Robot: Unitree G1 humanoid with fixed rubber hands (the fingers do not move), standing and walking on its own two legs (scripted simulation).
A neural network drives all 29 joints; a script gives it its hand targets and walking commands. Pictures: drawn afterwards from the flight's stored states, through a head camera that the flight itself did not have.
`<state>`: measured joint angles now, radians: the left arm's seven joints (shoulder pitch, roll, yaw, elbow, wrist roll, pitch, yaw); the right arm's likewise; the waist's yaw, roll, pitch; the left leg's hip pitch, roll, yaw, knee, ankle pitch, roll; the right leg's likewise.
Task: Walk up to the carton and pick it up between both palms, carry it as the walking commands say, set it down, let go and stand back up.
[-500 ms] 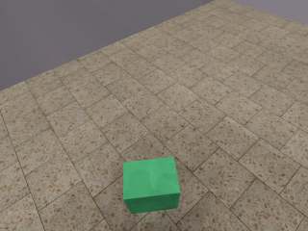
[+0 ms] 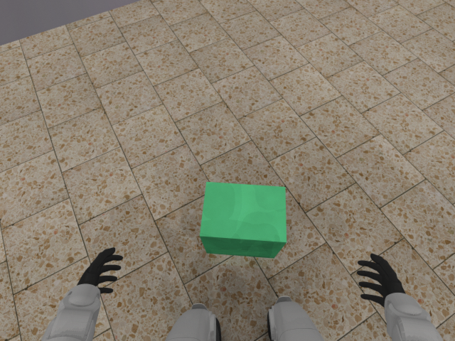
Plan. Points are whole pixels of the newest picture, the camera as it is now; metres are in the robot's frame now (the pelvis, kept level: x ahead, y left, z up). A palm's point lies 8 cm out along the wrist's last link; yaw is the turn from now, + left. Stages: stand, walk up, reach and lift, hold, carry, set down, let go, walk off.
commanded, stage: reach and lift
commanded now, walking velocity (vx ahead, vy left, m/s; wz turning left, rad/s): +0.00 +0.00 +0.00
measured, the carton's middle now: (242, 222) +0.47 -0.05 -0.59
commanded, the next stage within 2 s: none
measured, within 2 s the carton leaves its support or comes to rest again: neither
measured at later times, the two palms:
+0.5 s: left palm (125, 226) +0.34 +0.22 -0.12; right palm (371, 253) +0.26 -0.29 -0.15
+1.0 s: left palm (145, 181) +0.47 +0.21 -0.18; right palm (337, 196) +0.41 -0.27 -0.19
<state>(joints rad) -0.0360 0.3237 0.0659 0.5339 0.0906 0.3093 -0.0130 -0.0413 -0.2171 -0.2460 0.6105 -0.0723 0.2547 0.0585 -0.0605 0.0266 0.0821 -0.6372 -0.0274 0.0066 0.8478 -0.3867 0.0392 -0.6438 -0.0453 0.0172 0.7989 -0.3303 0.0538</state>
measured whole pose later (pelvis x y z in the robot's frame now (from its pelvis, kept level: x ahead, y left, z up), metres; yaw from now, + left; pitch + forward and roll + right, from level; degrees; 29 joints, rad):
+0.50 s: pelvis -0.07 -0.01 -0.05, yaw -1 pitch +19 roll +1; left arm -0.71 0.40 0.18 0.77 0.02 0.37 -0.06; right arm -0.54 -0.27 -0.22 0.54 0.06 0.38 -0.03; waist -0.07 0.03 0.19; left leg -1.05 -0.02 0.04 1.05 -0.34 0.03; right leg -1.09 -0.03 0.06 1.04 -0.29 0.05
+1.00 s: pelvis -0.05 -0.04 -0.08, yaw +0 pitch +35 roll +0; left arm -1.17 0.53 0.23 0.94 -0.06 0.25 -0.14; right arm -0.97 -0.24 -0.29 0.66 0.11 0.30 -0.12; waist -0.06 0.00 0.18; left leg -1.38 0.00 -0.02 1.14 -0.36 -0.02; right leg -1.40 -0.01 0.00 1.11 -0.32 0.01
